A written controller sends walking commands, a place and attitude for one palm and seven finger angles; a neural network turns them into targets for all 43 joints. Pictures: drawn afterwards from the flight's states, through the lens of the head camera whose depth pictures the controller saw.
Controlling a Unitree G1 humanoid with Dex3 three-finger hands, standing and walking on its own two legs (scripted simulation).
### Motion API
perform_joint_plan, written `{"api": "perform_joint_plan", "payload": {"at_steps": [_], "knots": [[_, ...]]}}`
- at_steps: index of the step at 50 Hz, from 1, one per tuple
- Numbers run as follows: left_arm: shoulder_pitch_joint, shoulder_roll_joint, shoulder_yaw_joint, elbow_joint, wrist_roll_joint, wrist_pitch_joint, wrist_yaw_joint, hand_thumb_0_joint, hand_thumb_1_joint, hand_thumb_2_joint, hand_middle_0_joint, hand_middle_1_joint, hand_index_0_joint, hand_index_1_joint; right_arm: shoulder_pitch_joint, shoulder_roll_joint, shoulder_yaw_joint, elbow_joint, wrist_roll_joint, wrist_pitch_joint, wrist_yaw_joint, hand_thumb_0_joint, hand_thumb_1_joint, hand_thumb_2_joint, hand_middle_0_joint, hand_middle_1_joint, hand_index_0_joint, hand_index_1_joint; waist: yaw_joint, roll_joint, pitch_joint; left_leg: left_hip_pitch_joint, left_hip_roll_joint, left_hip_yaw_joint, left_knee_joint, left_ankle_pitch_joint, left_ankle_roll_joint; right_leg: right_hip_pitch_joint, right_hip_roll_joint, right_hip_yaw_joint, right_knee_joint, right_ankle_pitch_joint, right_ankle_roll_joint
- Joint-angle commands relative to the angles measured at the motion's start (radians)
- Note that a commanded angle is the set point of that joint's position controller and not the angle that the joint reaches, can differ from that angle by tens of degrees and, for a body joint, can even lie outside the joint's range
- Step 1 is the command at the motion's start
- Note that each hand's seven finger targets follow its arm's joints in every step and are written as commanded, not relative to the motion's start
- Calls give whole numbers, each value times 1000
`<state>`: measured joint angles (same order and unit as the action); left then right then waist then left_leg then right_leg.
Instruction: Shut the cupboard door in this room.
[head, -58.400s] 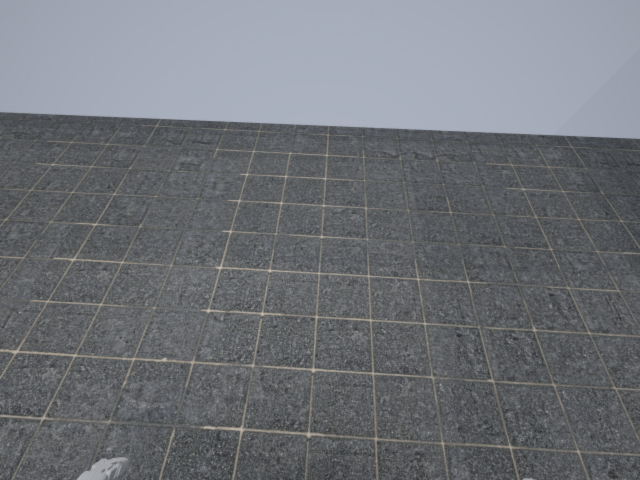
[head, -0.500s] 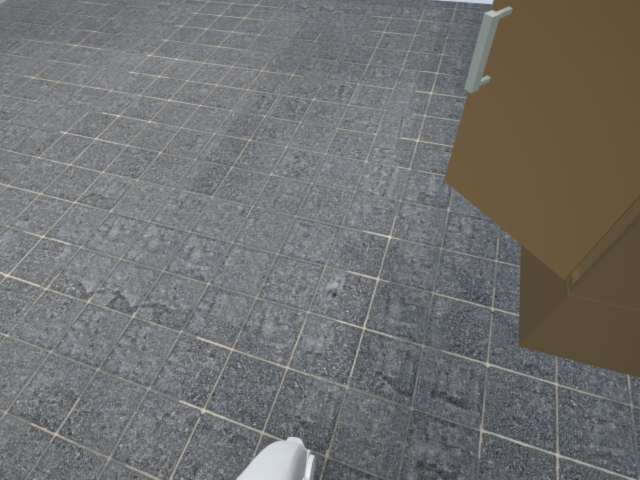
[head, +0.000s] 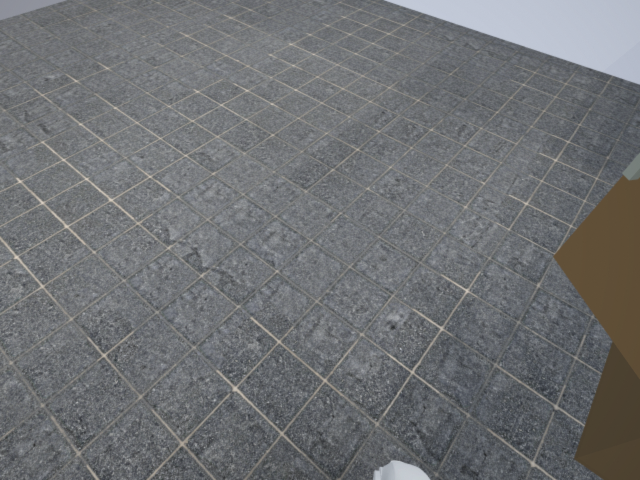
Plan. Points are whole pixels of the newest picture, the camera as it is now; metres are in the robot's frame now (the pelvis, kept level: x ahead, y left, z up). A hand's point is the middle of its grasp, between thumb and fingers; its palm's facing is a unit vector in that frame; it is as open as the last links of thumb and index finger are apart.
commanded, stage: walk to a spot facing it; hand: left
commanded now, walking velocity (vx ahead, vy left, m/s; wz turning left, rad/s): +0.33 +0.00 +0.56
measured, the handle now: out of the picture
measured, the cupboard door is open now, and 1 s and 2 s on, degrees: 50 50 50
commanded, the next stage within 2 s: turn to face it in 0.64 s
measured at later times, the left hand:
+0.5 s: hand out of the picture +0.10 +0.14 -0.16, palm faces +0.37 -0.91 -0.20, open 7.4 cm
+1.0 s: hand (149, 349) +0.32 +0.31 -0.16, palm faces +0.46 -0.86 -0.21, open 7.4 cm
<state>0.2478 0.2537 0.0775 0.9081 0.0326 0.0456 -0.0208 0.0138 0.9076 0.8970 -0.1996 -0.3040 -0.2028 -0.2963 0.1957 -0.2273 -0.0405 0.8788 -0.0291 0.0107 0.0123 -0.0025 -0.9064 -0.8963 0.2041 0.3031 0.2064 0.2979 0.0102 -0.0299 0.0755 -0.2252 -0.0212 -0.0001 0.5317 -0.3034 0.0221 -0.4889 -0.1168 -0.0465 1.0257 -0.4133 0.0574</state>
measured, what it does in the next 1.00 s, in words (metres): walks ahead, turning left: right foot, then left foot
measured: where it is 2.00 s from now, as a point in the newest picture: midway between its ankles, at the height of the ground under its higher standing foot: (270, 410)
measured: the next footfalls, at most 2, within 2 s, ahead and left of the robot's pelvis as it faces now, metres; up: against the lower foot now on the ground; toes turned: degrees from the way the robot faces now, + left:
right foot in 0.16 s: +0.16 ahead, -0.14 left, +0.00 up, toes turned +1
left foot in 0.62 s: +0.31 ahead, +0.16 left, +0.00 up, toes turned +32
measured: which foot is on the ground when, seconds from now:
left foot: down 0.00-0.16, up 0.18-0.60, down 0.62-1.00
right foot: up 0.00-0.14, down 0.16-0.62, up 0.64-1.00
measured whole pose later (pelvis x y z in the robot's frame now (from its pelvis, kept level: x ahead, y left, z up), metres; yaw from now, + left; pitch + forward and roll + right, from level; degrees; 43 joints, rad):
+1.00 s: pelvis +0.32 +0.09 +0.01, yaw +26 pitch +0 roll +0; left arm 0.18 0.20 0.05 0.93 0.02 0.03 0.01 0.01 0.91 0.90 -0.20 -0.30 -0.20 -0.30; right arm 0.24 -0.17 -0.01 0.98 -0.02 -0.02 -0.02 0.00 -0.93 -0.90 0.21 0.30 0.21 0.30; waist 0.01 -0.02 0.05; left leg -0.15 -0.05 0.12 0.42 -0.27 0.09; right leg -0.52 -0.08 -0.01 0.85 -0.21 0.04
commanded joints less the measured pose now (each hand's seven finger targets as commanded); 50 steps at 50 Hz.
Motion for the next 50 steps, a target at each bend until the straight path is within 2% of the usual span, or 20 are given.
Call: {"api": "perform_joint_plan", "payload": {"at_steps": [1, 4, 6, 7, 8, 9, 10, 11, 13, 16, 25, 27, 29, 30, 31, 32, 34, 38, 45, 50], "knots": [[-80, 69, 17, -124, -4, -48, -12, 0, 900, 900, -200, -300, -200, -300, 15, -211, -62, -44, -3, -22, -16, 0, -900, -900, 200, 300, 200, 300, -33, 177, 7, -57, 202, -270, -301, -215, 143, -11, 31, -18, -195, 72, 9], [-53, 69, 18, -121, -4, -55, -14, 0, 900, 900, -200, -300, -200, -300, 12, -213, -65, -35, -4, -20, -12, 0, -900, -900, 200, 300, 200, 300, -14, 175, 8, -128, 187, -282, -271, -256, 140, 128, 75, -52, -317, 126, 17], [55, 89, 29, -91, -1, -65, -13, 0, 900, 900, -200, -300, -200, -300, -19, -193, -63, -38, 0, -18, -11, 0, -900, -900, 200, 300, 200, 300, 45, 139, -20, -264, 149, -266, -163, -300, 118, 353, 103, -56, -417, 158, 14], [168, 131, 44, -64, 2, -78, -5, 0, 900, 900, -200, -300, -200, -300, -37, -157, -55, -48, 7, -21, -10, 0, -900, -900, 200, 300, 200, 300, 103, 21, -60, -386, 71, -209, 10, -306, 81, 536, 47, 25, -541, 56, 1], [273, 243, 65, -45, 16, -94, 13, 0, 900, 900, -200, -300, -200, -300, -4, -69, -37, -62, 20, -29, -6, 0, -900, -900, 200, 300, 200, 300, 148, -322, -143, -519, -63, -38, 401, -326, 19, 671, -246, 380, -748, -252, -76], [251, 254, 56, -54, 1, -85, 23, 0, 900, 900, -200, -300, -200, -300, -12, -80, -44, -81, 12, -27, -3, 0, -900, -900, 200, 300, 200, 300, 119, -350, -106, -551, -35, -69, 661, -327, 17, 537, -384, 622, -907, -442, -135], [153, 218, 51, -79, -4, -79, 29, 0, 900, 900, -200, -300, -200, -300, -8, -98, -51, -74, 4, -20, 4, 0, -900, -900, 200, 300, 200, 300, 60, -200, -21, -553, 13, -98, 742, -238, 15, 426, -388, 573, -931, -465, -145], [91, 173, 45, -92, -1, -92, 35, 0, 900, 900, -200, -300, -200, -300, 16, -92, -50, -52, -3, -24, 4, 0, -900, -900, 200, 300, 200, 300, 28, -217, -31, -544, 58, -106, 791, -139, 11, 383, -361, 537, -905, -397, -150], [22, 90, 18, -89, -5, -105, 34, 0, 900, 900, -200, -300, -200, -300, 22, -76, -48, -10, -4, -16, 20, 0, -900, -900, 200, 300, 200, 300, -18, -125, -24, -466, 105, -70, 787, 6, -12, 313, -271, 216, -850, -85, -120], [80, 59, 12, -55, -5, -123, 36, 0, 900, 900, -200, -300, -200, -300, 21, -31, -37, 4, 4, -5, 32, 0, -900, -900, 200, 300, 200, 300, -16, -112, -47, -467, 93, -8, 711, 78, -29, 396, -206, -13, -798, 322, -111], [194, 86, 20, 34, 3, -127, 43, 0, 900, 900, -200, -300, -200, -300, -186, -2, -10, -73, 3, -18, 55, 0, -900, -900, 200, 300, 200, 300, 33, -122, 3, -452, 101, 115, 224, 24, 4, 605, -262, -185, -705, 705, -128], [172, 112, 26, 28, 0, -124, 41, 0, 900, 900, -200, -300, -200, -300, -137, -19, -14, -66, 1, -24, 49, 0, -900, -900, 200, 300, 200, 300, 3, -129, -21, -322, 48, 163, 170, -11, 35, 582, -276, -220, -620, 872, -124], [137, 144, 34, 18, -10, -119, 36, 0, 900, 900, -200, -300, -200, -300, 25, -70, -33, -30, -5, -28, 38, 0, -900, -900, 200, 300, 200, 300, -86, -89, -115, -40, -27, 205, 94, 37, 64, 481, -248, -280, -388, 929, -96], [110, 133, 34, 6, -13, -117, 30, 0, 900, 900, -200, -300, -200, -300, 172, -144, -55, 6, -8, -30, 33, 0, -900, -900, 200, 300, 200, 300, -167, 6, -197, 218, 14, 113, 17, 83, 82, 314, -215, -283, -136, 719, -67], [120, 76, 26, -38, -25, -108, 10, 0, 900, 900, -200, -300, -200, -300, 274, -292, -92, 19, -16, -36, 18, 0, -900, -900, 200, 300, 200, 300, -194, 307, -298, 463, 315, -363, -49, 200, 204, -45, -36, -248, 211, -41, -1], [21, 80, 12, -101, -22, -98, 13, 0, 900, 900, -200, -300, -200, -300, 314, -341, -99, 28, 6, -32, 1, 0, -900, -900, 200, 300, 200, 300, -213, 277, -342, 520, 432, -594, -173, 300, 273, -215, 22, -76, 371, -199, -1], [-25, 60, 22, -121, -16, -102, 24, 0, 900, 900, -200, -300, -200, -300, 192, -273, -75, -6, 6, -40, -9, 0, -900, -900, 200, 300, 200, 300, -130, 64, -176, 225, 419, -454, -219, 126, 239, -199, -35, 2, 383, -76, -19], [96, 17, 11, -21, 4, -59, 15, 0, 900, 900, -200, -300, -200, -300, 9, -134, -23, -42, 5, -63, -28, 0, -900, -900, 200, 300, 200, 300, -16, 129, -92, -23, 258, -217, -257, 235, 152, -70, -46, 43, 213, 92, -2], [53, -17, -22, 13, -12, -33, 31, 0, 900, 900, -200, -300, -200, -300, 79, -71, 0, 43, 9, -62, -46, 0, -900, -900, 200, 300, 200, 300, 2, 92, -105, 78, 247, -34, -223, 646, 111, 5, 24, 52, -89, 217, -11], [-41, 2, -9, -30, -12, -16, 22, 0, 900, 900, -200, -300, -200, -300, 74, -89, -12, 64, 3, -34, -48, 0, -900, -900, 200, 300, 200, 300, -12, 136, 13, 43, 312, 12, -200, 557, 149, 50, 50, 24, -244, 173, -29]]}}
